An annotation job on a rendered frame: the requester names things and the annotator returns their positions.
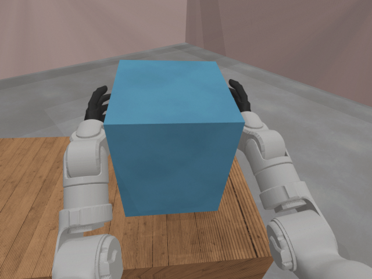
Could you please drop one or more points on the robot right upper arm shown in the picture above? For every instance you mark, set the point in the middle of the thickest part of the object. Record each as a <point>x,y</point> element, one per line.
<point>302,243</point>

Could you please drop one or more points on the robot left upper arm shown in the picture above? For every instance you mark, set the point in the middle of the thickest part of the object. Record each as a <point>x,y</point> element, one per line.
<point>90,257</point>

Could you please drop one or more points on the pedestal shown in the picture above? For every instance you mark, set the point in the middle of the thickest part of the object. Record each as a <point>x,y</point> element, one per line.
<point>230,243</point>

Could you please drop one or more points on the robot right forearm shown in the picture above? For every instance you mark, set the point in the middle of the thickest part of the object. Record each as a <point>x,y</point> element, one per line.
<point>280,186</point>

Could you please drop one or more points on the carton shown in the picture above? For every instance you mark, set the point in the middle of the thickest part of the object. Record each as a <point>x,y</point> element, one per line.
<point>173,129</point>

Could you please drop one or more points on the robot left hand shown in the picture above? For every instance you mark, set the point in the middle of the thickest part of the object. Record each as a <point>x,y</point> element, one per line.
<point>95,108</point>

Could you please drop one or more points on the robot left forearm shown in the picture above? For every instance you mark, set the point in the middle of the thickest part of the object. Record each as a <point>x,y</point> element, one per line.
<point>86,204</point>

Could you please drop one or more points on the robot right hand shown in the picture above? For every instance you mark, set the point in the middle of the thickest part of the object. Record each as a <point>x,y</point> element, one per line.
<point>240,96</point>

